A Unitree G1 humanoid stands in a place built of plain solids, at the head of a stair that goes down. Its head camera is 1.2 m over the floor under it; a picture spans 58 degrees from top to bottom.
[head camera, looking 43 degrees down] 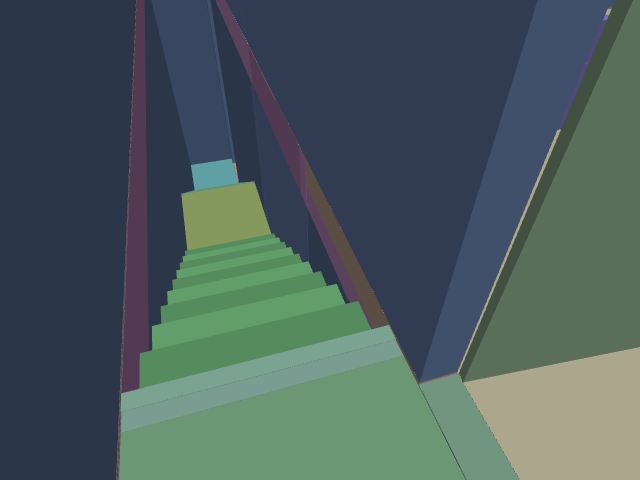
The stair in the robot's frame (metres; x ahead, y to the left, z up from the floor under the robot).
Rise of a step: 0.18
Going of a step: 0.26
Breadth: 0.85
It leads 17 degrees to the left of straight ahead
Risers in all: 10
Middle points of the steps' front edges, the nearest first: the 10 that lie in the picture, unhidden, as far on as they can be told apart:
0.75 0.18 0.00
1.00 0.25 -0.18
1.25 0.33 -0.36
1.50 0.40 -0.54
1.75 0.48 -0.72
2.00 0.55 -0.90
2.25 0.63 -1.08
2.50 0.70 -1.26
2.75 0.78 -1.45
3.01 0.85 -1.63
